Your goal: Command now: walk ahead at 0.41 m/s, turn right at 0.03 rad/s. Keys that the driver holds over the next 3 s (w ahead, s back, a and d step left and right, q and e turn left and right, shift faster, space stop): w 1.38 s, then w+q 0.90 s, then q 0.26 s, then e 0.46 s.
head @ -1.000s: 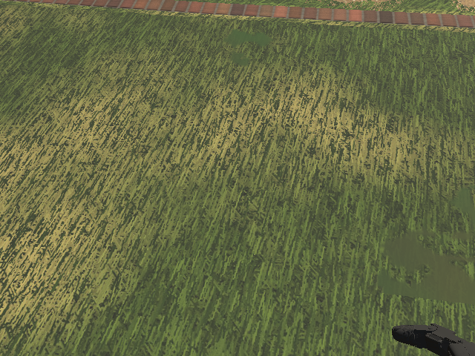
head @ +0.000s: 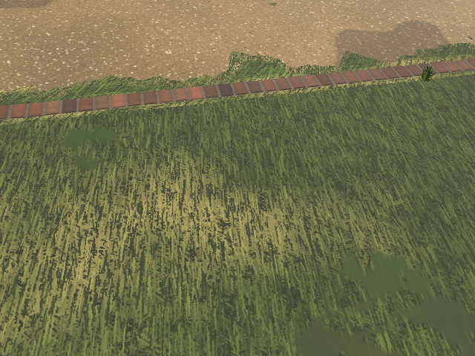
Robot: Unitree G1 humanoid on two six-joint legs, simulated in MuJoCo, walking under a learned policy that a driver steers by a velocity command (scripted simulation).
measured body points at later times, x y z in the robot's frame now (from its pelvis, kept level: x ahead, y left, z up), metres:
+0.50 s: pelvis +0.23 -0.05 -0.01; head +0.26 -0.06 +0.44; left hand +0.36 +0.20 -0.13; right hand +0.20 -0.30 -0.16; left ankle +0.08 +0.08 -0.65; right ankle +0.28 -0.12 -0.74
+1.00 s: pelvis +0.51 -0.03 -0.02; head +0.54 -0.02 +0.43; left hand +0.46 +0.21 -0.17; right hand +0.67 -0.26 -0.14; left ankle +0.60 +0.04 -0.74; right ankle +0.32 -0.13 -0.68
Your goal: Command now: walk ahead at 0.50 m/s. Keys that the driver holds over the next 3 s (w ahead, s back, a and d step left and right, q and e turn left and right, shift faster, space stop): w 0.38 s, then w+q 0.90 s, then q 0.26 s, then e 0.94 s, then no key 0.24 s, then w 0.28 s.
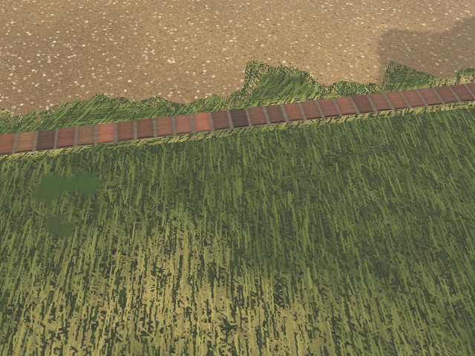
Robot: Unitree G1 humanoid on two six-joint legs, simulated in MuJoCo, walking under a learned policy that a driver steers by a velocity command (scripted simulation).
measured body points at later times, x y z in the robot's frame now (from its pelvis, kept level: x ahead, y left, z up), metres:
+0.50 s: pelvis +0.28 -0.03 +0.00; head +0.31 -0.04 +0.45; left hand +0.48 +0.20 -0.11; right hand +0.19 -0.26 -0.15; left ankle +0.10 +0.07 -0.71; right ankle +0.40 -0.11 -0.73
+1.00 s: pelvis +0.54 -0.01 +0.00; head +0.57 +0.01 +0.45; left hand +0.42 +0.21 -0.14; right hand +0.78 -0.16 -0.11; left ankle +0.64 +0.10 -0.71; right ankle +0.40 -0.11 -0.72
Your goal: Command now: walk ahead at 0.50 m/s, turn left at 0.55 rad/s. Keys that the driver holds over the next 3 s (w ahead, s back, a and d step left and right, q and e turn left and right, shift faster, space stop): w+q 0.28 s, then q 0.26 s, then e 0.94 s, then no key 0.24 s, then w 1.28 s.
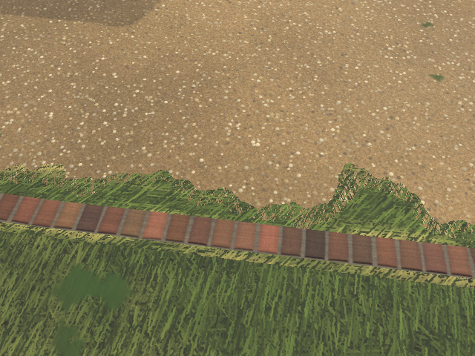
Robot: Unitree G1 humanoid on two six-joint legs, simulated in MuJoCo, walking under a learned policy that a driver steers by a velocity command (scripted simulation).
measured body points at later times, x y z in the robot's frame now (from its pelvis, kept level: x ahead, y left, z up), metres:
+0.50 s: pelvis +0.26 +0.02 +0.01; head +0.30 +0.04 +0.45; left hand +0.40 +0.30 -0.09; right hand +0.31 -0.26 -0.12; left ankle +0.13 +0.06 -0.72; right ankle +0.44 -0.06 -0.70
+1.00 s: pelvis +0.32 +0.03 +0.01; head +0.34 +0.05 +0.46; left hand +0.33 +0.32 -0.12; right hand +0.49 -0.20 -0.10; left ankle +0.30 +0.13 -0.73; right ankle +0.42 -0.04 -0.70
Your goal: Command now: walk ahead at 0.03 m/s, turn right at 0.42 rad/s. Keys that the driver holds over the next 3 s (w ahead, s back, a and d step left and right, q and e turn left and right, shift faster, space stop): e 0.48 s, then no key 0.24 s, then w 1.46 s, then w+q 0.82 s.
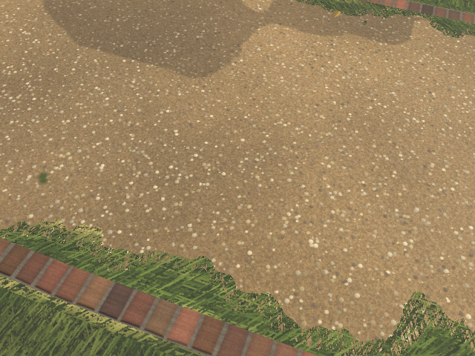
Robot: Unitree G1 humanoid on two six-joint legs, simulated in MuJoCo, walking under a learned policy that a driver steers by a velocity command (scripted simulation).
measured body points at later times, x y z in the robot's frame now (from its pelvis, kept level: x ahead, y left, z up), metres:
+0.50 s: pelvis -0.01 -0.04 +0.00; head +0.02 -0.07 +0.45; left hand +0.19 +0.20 -0.09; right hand +0.01 -0.34 -0.13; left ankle +0.01 +0.10 -0.66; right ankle -0.04 -0.11 -0.74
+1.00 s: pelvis +0.04 -0.03 +0.01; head +0.05 -0.01 +0.46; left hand +0.24 +0.18 -0.12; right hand -0.04 -0.29 -0.11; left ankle +0.04 +0.07 -0.74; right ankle +0.00 -0.15 -0.68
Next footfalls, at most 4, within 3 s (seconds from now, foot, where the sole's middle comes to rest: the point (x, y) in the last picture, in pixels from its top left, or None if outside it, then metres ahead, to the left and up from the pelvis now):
0.32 right None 0.00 -0.12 -0.78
0.80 left None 0.08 0.06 -0.78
1.24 right None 0.16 -0.23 -0.78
1.74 left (316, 339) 0.54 -0.20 -0.78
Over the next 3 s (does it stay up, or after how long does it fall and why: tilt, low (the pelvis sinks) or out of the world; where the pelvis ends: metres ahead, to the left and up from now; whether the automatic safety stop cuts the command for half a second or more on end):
stays up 0.98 -0.39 -0.01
